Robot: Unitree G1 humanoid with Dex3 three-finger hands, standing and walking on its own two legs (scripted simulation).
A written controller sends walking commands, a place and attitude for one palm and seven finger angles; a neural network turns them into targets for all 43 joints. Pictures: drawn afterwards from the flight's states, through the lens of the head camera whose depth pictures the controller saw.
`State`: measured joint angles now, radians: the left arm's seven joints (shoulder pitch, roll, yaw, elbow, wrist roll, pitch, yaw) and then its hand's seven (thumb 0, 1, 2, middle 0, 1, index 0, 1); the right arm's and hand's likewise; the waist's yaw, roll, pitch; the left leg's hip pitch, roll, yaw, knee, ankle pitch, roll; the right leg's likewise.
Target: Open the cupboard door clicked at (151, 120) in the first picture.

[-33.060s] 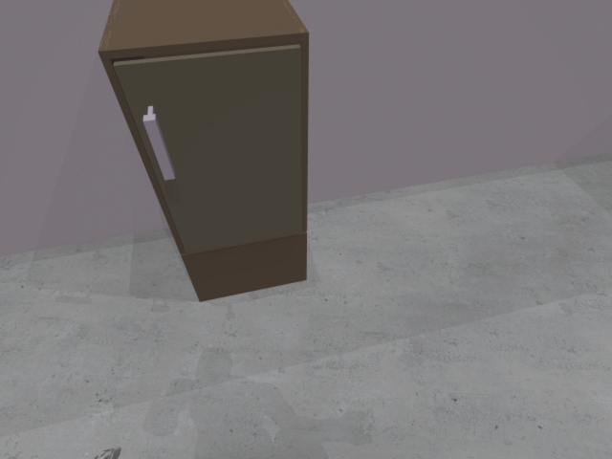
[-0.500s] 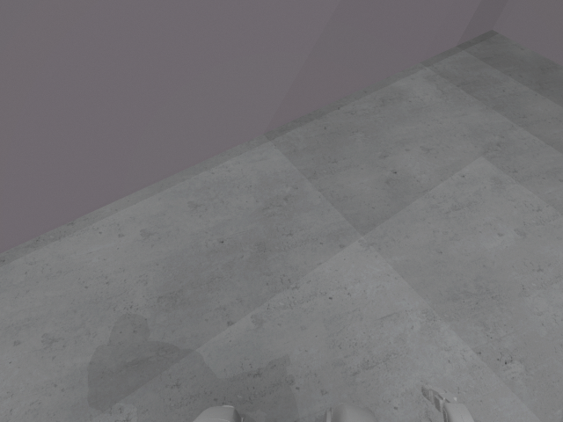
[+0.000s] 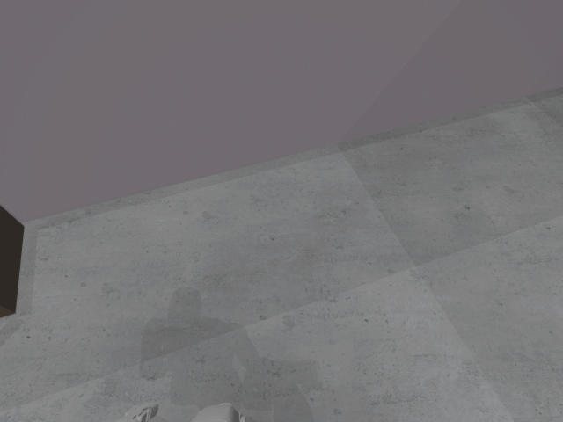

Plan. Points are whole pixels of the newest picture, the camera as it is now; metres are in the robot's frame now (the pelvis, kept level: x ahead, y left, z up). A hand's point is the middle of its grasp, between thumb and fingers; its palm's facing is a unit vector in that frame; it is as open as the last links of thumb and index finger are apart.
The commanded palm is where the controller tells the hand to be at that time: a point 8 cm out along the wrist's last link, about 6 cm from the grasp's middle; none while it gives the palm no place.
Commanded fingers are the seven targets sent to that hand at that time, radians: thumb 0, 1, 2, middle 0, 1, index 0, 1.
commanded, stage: turn to face it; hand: left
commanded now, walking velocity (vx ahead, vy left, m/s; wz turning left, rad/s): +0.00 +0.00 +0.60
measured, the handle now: out of the picture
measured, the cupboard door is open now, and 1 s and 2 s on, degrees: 46 46 46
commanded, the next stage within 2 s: take the last steps up to it in 1.82 s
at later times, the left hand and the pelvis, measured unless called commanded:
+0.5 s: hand out of the picture +0.03 +0.19 -0.15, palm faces +0.30 -0.91 -0.29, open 7.4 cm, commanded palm none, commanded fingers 0.00 0.90 0.90 -0.20 -0.30 -0.20 -0.30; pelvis +0.00 -0.04 +0.00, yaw +17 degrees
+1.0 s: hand out of the picture -0.02 +0.21 -0.15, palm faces +0.57 -0.78 -0.27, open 7.4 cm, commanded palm none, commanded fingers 0.00 0.90 0.90 -0.20 -0.30 -0.20 -0.30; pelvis +0.01 -0.04 +0.00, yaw +34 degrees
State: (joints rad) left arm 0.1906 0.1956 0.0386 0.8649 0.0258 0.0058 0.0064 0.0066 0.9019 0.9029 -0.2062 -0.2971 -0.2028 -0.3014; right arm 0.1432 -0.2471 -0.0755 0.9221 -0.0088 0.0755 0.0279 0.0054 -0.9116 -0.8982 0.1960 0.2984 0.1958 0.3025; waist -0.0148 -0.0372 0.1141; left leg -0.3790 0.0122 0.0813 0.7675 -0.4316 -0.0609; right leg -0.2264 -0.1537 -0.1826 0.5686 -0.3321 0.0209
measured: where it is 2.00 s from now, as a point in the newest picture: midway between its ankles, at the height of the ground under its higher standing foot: outside the picture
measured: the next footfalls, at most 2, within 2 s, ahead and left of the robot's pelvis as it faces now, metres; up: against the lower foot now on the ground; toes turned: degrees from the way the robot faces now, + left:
left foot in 0.06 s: +0.05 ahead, +0.13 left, +0.00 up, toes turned +7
right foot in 0.38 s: +0.08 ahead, -0.14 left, +0.00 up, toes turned +10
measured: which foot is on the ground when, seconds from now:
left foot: up 0.00-0.04, down 0.06-0.36, up 0.38-0.68, down 0.70-1.00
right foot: down 0.00-0.06, up 0.08-0.36, down 0.38-0.70, up 0.72-1.00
